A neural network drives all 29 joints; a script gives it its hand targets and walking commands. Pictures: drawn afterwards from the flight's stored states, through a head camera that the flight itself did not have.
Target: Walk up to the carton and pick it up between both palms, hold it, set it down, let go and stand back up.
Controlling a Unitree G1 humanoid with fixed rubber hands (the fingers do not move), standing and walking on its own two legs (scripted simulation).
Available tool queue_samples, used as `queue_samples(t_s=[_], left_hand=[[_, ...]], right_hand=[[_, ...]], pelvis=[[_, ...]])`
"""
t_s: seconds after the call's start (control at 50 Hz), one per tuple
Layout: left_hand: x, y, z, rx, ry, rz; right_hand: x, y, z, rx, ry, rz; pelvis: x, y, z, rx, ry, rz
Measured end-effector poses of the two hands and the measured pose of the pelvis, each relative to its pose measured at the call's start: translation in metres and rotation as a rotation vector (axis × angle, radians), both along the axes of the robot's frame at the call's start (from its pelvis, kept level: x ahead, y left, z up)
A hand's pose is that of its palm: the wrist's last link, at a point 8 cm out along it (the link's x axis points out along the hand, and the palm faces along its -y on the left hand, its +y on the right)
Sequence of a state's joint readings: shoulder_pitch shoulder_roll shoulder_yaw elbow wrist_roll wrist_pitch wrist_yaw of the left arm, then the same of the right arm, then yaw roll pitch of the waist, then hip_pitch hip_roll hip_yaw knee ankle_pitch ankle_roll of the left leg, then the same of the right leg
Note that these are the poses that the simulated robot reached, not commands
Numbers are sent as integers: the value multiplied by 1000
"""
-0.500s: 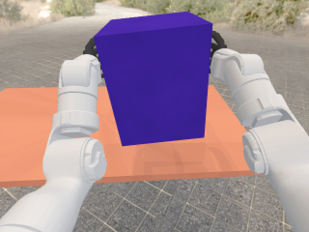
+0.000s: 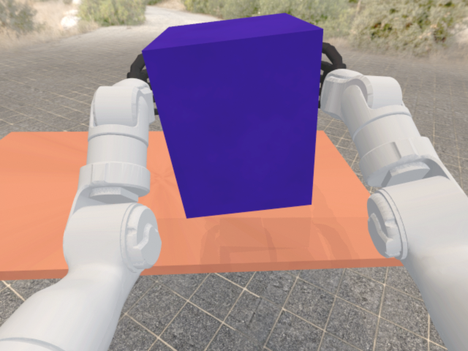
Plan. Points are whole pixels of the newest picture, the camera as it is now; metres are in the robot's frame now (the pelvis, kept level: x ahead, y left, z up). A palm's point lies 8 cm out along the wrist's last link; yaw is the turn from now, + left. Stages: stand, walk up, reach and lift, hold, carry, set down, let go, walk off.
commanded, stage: hold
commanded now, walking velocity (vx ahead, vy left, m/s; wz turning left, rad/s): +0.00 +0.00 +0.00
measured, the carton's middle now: (237, 112) +0.39 +0.00 +0.30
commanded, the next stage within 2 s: none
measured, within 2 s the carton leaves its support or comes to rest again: neither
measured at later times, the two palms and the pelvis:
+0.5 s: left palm (140, 96) +0.38 +0.15 +0.33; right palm (330, 92) +0.37 -0.14 +0.34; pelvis +0.00 +0.00 +0.00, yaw +0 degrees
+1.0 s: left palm (139, 95) +0.38 +0.15 +0.33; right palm (330, 90) +0.37 -0.14 +0.34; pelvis +0.00 +0.00 +0.00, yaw +0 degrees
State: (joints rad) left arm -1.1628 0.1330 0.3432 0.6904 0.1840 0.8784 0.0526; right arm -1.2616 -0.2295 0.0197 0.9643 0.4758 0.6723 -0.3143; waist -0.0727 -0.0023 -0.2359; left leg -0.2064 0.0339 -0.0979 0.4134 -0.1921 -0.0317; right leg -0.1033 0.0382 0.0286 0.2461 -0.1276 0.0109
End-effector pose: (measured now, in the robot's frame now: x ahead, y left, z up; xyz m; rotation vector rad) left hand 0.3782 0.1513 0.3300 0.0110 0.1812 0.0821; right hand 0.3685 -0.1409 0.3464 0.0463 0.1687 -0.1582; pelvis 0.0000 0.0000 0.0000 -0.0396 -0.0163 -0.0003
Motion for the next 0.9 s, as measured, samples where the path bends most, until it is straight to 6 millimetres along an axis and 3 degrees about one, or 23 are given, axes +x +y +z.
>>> queue_samples(t_s=[0.56, 0.9], left_hand=[[2, -2, -2, 4, 5, 9], [1, -4, 0, -10, -9, 9]], right_hand=[[3, -2, -9, -8, 13, 11], [2, -4, -5, -9, 2, 8]], pelvis=[[1, -3, 0, -1, 3, 2], [2, -2, 0, 1, 9, -5]])
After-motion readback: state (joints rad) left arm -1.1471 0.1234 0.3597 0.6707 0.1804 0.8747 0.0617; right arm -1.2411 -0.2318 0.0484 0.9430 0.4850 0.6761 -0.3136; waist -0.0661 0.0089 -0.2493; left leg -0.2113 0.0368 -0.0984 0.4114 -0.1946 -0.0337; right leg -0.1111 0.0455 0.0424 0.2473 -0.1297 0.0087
